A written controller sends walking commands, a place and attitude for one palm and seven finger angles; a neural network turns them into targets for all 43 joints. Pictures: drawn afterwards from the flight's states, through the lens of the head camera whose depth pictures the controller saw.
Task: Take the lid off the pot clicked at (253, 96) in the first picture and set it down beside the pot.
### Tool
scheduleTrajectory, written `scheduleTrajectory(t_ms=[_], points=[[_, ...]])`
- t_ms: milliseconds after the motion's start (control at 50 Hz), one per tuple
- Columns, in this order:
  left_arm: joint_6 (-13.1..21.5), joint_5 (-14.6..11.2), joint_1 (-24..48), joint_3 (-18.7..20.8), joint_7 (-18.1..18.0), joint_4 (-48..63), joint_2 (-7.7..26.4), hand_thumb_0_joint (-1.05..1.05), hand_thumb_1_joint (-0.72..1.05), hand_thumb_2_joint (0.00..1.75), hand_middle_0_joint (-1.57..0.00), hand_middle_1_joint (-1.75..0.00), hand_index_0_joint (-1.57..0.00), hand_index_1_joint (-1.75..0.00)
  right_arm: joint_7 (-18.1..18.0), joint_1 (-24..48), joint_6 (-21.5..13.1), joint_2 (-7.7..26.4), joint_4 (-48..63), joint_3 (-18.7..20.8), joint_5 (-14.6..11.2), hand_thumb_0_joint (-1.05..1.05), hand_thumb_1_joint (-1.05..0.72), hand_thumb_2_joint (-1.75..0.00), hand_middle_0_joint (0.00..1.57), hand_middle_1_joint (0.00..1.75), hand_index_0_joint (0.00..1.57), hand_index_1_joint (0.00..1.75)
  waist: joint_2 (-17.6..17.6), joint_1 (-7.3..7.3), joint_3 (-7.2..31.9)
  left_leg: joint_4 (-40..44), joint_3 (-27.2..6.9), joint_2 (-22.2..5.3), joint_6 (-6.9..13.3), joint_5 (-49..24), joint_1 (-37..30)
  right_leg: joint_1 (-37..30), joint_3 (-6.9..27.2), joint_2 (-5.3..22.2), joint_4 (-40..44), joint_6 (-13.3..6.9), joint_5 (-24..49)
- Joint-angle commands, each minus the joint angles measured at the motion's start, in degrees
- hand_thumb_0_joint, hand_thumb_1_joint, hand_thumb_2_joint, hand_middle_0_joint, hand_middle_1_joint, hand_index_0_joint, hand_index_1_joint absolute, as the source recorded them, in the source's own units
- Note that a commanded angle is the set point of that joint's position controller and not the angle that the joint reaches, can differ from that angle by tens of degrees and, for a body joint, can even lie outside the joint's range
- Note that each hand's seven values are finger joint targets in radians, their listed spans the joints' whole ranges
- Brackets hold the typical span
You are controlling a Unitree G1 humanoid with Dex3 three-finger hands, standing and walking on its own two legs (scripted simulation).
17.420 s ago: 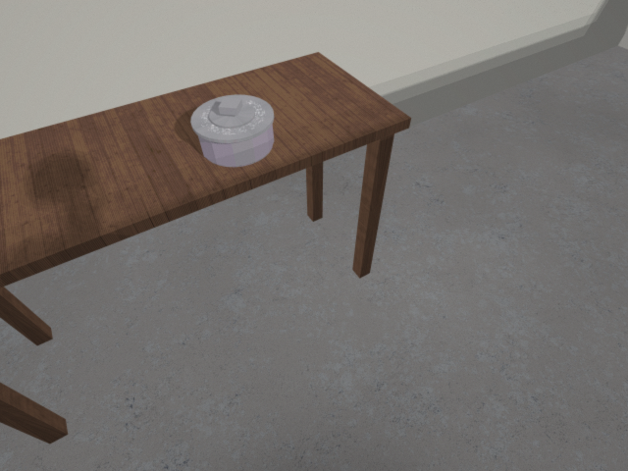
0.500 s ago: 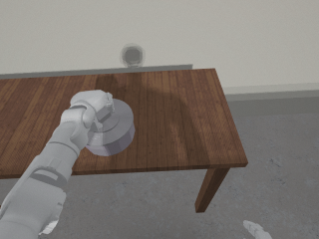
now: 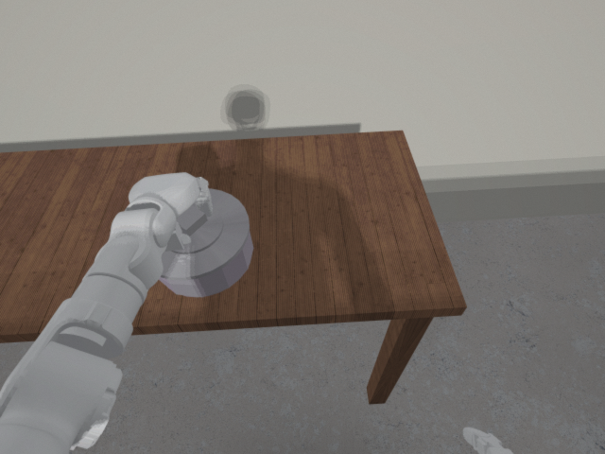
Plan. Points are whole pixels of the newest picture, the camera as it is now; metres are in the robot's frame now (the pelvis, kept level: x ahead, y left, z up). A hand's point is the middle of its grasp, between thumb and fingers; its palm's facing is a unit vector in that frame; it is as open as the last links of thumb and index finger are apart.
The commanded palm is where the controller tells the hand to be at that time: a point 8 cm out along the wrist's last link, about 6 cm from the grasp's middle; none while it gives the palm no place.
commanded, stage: close the fingers and squeeze the knob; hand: left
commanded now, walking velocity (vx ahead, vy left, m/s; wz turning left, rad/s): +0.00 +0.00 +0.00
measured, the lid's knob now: (188, 219) +0.45 +0.19 +0.04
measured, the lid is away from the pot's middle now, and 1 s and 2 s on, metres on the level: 0.00 0.00 0.02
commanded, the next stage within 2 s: lift the lid straight up in 0.18 s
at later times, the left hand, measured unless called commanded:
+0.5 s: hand (177, 227) +0.42 +0.19 +0.06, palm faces -0.33 -0.07 -0.94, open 7.6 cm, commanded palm +0.41 +0.19 +0.14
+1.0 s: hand (166, 208) +0.42 +0.19 +0.11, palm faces -0.28 -0.06 -0.96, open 7.6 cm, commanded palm +0.40 +0.19 +0.18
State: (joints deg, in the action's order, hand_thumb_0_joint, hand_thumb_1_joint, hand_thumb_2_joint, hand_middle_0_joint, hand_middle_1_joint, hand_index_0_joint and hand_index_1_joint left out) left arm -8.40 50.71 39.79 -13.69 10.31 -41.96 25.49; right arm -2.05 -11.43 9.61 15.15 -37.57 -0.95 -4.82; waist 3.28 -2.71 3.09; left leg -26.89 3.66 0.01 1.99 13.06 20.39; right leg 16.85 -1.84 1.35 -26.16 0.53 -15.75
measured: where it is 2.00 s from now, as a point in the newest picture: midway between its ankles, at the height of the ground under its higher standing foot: outside the picture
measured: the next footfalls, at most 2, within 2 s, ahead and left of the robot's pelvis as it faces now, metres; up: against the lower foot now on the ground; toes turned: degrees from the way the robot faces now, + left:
none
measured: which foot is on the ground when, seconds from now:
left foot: down 0.00-1.00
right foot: down 0.00-1.00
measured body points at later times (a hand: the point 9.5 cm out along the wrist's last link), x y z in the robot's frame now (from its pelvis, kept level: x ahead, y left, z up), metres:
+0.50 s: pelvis +0.00 +0.00 +0.00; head +0.03 -0.02 +0.45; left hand +0.43 +0.19 +0.12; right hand +0.13 -0.25 -0.13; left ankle +0.00 +0.10 -0.74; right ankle -0.03 -0.13 -0.74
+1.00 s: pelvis +0.00 +0.00 +0.00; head +0.02 -0.03 +0.45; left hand +0.42 +0.19 +0.16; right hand +0.15 -0.25 -0.12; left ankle +0.00 +0.10 -0.74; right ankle -0.03 -0.13 -0.74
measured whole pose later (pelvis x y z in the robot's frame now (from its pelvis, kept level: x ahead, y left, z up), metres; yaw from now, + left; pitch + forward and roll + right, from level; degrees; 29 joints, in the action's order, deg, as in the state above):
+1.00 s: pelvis +0.00 +0.00 +0.00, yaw +1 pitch +4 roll +0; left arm -12.3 49.4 40.6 -14.8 15.6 -33.9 27.8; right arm -2.5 -8.8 7.4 15.5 -37.1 -1.6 -4.8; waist 4.2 -2.0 2.0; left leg -24.8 2.6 0.3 1.7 12.0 17.3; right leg 13.5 -2.9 1.5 -24.4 0.3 -15.2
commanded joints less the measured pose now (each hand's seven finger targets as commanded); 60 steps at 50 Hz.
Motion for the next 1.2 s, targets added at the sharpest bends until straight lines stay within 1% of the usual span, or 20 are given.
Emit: scheduleTrajectory(t_ms=[0, 100, 120, 180, 260, 300, 360, 420, 500, 600, 700, 760, 840, 940, 960, 1000, 1040, 1100, 1120, 1180], points=[[-0.3, 0.9, 25.9, 5.3, -2.0, 8.9, 13.1, 0.0, 0.54, 0.92, -0.87, -1.06, -0.78, -1.0, -0.4, 3.4, -1.8, 7.2, 6.8, 2.2, -0.2, 0.0, -0.9, -0.9, 0.2, 0.3, 0.2, 0.3, -2.8, 0.16, 19.3, 0.6, -3.2, 0.8, 2.2, -17.4, -13.7, -2.5, -0.3, -2.2, 1.7, -2.4, 19.7], [0.2, 1.0, 24.4, 6.8, -2.2, 11.6, 14.3, 0.0, 0.6, 0.95, -0.9, -1.07, -0.8, -1.0, -0.1, 3.5, -2.1, 7.2, 7.2, 2.3, -0.1, 0.0, -0.9, -0.9, 0.2, 0.3, 0.2, 0.3, -1.0, 0.77, 21.8, 0.1, -3.9, 0.6, 2.1, -21.4, -15.8, -3.2, -0.5, -2.2, 1.1, -2.7, 21.2], [0.3, 0.9, 26.0, 5.7, -2.2, 13.9, 13.1, 0.0, 0.61, 0.95, -0.91, -1.08, -0.81, -1.01, -0.1, 3.7, -2.1, 7.1, 7.2, 2.5, 0.0, 0.0, -0.9, -0.9, 0.2, 0.3, 0.2, 0.3, -1.3, 0.39, 22.9, 0.0, -3.8, 0.4, 2.1, -21.7, -16.5, -3.2, -0.5, -2.0, 1.1, -2.6, 21.7], [-0.5, 0.7, 27.0, 2.5, -2.1, 11.5, 9.3, 0.0, 0.64, 0.96, -0.93, -1.08, -0.81, -1.01, 0.1, 3.4, -1.9, 7.0, 6.7, 2.7, -0.1, 0.0, -0.9, -0.9, 0.2, 0.3, 0.2, 0.3, -1.2, -0.79, 19.0, 0.2, -3.8, 0.1, 2.0, -19.5, -15.6, 0.1, -0.9, -2.4, 1.7, -2.6, 19.0], [-0.6, 0.5, 26.8, 7.0, -2.2, 9.4, 14.1, 0.0, 0.66, 0.97, -0.94, -1.09, -0.81, -1.01, -0.4, 3.7, -2.0, 7.5, 6.6, 2.3, -0.1, 0.0, -0.9, -0.9, 0.2, 0.3, 0.2, 0.3, -3.5, 0.44, 20.4, 0.7, -3.7, 0.6, 2.2, -17.7, -14.1, -2.7, -0.3, -2.3, 1.6, -2.7, 19.3], [-0.4, 0.7, 30.6, 4.6, -1.9, 12.1, 12.6, 0.0, 0.67, 0.97, -0.95, -1.09, -0.81, -1.01, -0.5, 3.6, -2.0, 7.2, 6.4, 2.3, -0.1, 0.0, -0.9, -0.9, 0.2, 0.3, 0.2, 0.3, -2.6, -0.26, 22.2, 0.7, -3.6, 0.8, 2.2, -17.6, -15.4, -3.0, -0.3, -2.1, 1.6, -2.5, 19.9], [0.2, 0.8, 29.8, 7.7, -2.1, 14.5, 15.4, 0.0, 0.67, 0.97, -0.95, -1.09, -0.81, -1.01, -0.7, 4.1, -2.8, 7.0, 7.2, 2.4, 0.2, 0.0, -0.9, -0.9, 0.2, 0.3, 0.2, 0.3, -2.0, 0.48, 24.6, -0.1, -4.1, 0.8, 2.5, -21.6, -17.1, -4.5, 0.0, -2.2, 1.4, -2.7, 22.7], [0.2, 0.5, 31.5, 6.2, -1.9, 16.0, 14.5, 0.0, 0.68, 0.98, -0.95, -1.09, -0.81, -1.01, -0.7, 4.1, -2.8, 6.8, 6.9, 2.4, 0.1, 0.0, -0.9, -0.9, 0.2, 0.3, 0.2, 0.3, -1.0, -0.16, 23.4, 0.2, -3.9, 0.7, 2.5, -21.0, -17.5, -4.0, -0.1, -2.0, 1.8, -2.6, 22.7], [0.4, 0.4, 31.4, 7.8, -2.4, 20.3, 16.3, 0.0, 0.68, 0.98, -0.95, -1.09, -0.81, -1.01, -0.7, 4.2, -3.4, 6.7, 7.2, 2.4, 0.2, 0.0, -0.9, -0.9, 0.2, 0.3, 0.2, 0.3, 0.2, 0.37, 26.1, 0.0, -4.7, 0.5, 2.4, -25.4, -20.2, -5.1, -0.3, -2.1, 1.6, -2.6, 24.4], [-1.8, 0.1, 32.6, 4.0, -1.8, 16.2, 12.3, 0.0, 0.68, 0.98, -0.95, -1.09, -0.81, -1.01, -0.4, 5.2, -3.0, 6.8, 6.2, 2.0, -0.2, 0.0, -0.9, -0.9, 0.2, 0.3, 0.2, 0.3, -1.1, -0.52, 20.2, 1.1, -4.1, 0.6, 2.1, -20.3, -17.2, -2.7, -0.7, -2.2, 2.3, -2.6, 21.4], [-1.6, 0.1, 33.1, 8.5, -1.6, 22.5, 17.9, 0.0, 0.68, 0.98, -0.95, -1.09, -0.81, -1.01, -0.7, 6.0, -4.2, 6.7, 7.5, 1.9, 0.2, 0.0, -0.9, -0.9, 0.2, 0.3, 0.2, 0.3, -0.1, 0.95, 27.4, 0.7, -5.0, 0.9, 2.3, -24.8, -20.3, -7.9, -0.1, -1.8, 1.6, -2.6, 25.4], [-2.6, -0.2, 29.4, 9.2, -0.7, 18.4, 17.7, 0.0, 0.68, 0.98, -0.95, -1.09, -0.81, -1.01, -0.8, 6.3, -4.0, 6.8, 7.3, 1.8, 0.0, 0.0, -0.9, -0.9, 0.2, 0.3, 0.2, 0.3, -2.9, 1.03, 23.8, 1.0, -4.2, 0.9, 2.4, -23.3, -16.8, -8.7, 0.2, -1.7, 2.3, -2.4, 26.2], [-4.0, 0.3, 32.8, 6.2, 0.6, 16.9, 16.3, 0.0, 0.68, 0.98, -0.95, -1.09, -0.81, -1.01, -0.8, 7.2, -3.6, 7.0, 6.8, 1.3, -0.4, 0.0, -0.9, -0.9, 0.2, 0.3, 0.2, 0.3, -3.5, 0.43, 20.3, 1.8, -3.8, 1.1, 2.4, -18.8, -15.3, -6.9, 0.0, -1.4, 2.7, -2.3, 23.9], [-2.9, 0.1, 34.2, 7.1, 2.0, 25.6, 17.3, 0.0, 0.68, 0.98, -0.95, -1.09, -0.81, -1.01, -0.6, 7.8, -4.7, 6.6, 8.3, 1.7, 0.0, 0.0, -0.9, -0.9, 0.2, 0.3, 0.2, 0.3, 1.1, 0.77, 26.6, 0.4, -5.1, 1.0, 2.4, -26.4, -21.4, -7.7, 0.2, -1.4, 1.9, -2.5, 26.4], [-2.9, -0.5, 31.3, 8.0, 2.4, 23.8, 17.2, 0.0, 0.68, 0.98, -0.95, -1.09, -0.81, -1.01, -0.5, 8.0, -4.8, 6.4, 8.6, 1.6, 0.0, 0.0, -0.9, -0.9, 0.2, 0.3, 0.2, 0.3, -0.3, 1.04, 25.4, 0.4, -5.1, 1.1, 2.5, -26.6, -19.9, -8.4, 0.3, -1.6, 2.2, -2.5, 26.6], [-3.5, -0.6, 32.7, 5.3, 3.0, 21.5, 15.1, 0.0, 0.68, 0.98, -0.95, -1.09, -0.81, -1.01, -0.5, 7.8, -4.2, 6.5, 7.8, 1.4, -0.2, 0.0, -0.9, -0.9, 0.2, 0.3, 0.2, 0.3, -0.9, 0.15, 21.2, 1.4, -4.7, 0.9, 2.2, -22.0, -18.2, -6.1, -0.3, -1.6, 2.8, -2.4, 23.6], [-3.9, -0.2, 35.8, 5.4, 3.1, 20.8, 15.9, 0.0, 0.68, 0.98, -0.95, -1.09, -0.81, -1.01, -0.6, 7.9, -4.1, 6.9, 7.1, 1.3, -0.4, 0.0, -0.9, -0.9, 0.2, 0.3, 0.2, 0.3, -2.5, 0.06, 20.1, 1.9, -4.7, 0.8, 2.2, -19.0, -17.5, -5.3, -0.5, -1.6, 3.0, -2.4, 21.8], [-3.3, -0.2, 39.0, 4.9, 3.0, 25.7, 15.2, 0.0, 0.68, 0.98, -0.95, -1.09, -0.81, -1.01, -0.6, 8.5, -5.0, 6.4, 7.8, 1.3, -0.2, 0.0, -0.9, -0.9, 0.2, 0.3, 0.2, 0.3, 0.3, 0.35, 24.3, 1.7, -5.3, 1.0, 2.2, -22.1, -21.0, -5.7, -0.5, -1.6, 2.4, -2.7, 22.5], [-3.4, 0.0, 38.0, 6.8, 2.8, 25.9, 17.2, 0.0, 0.68, 0.98, -0.95, -1.09, -0.81, -1.01, -0.6, 8.2, -5.2, 6.5, 7.8, 1.3, 0.0, 0.0, -0.9, -0.9, 0.2, 0.3, 0.2, 0.3, -0.3, 0.92, 25.8, 1.6, -5.5, 0.9, 2.2, -23.6, -21.8, -6.6, -0.4, -1.6, 2.4, -2.7, 23.3], [-3.9, -0.3, 37.5, 6.4, 3.0, 24.0, 16.7, 0.0, 0.68, 0.98, -0.95, -1.09, -0.81, -1.01, -0.6, 8.4, -5.0, 6.6, 7.4, 0.9, 0.1, 0.0, -0.9, -0.9, 0.2, 0.3, 0.2, 0.3, -1.4, 0.88, 24.2, 2.2, -5.3, 1.0, 2.0, -21.9, -20.0, -7.4, -0.4, -1.5, 2.8, -2.6, 23.0]])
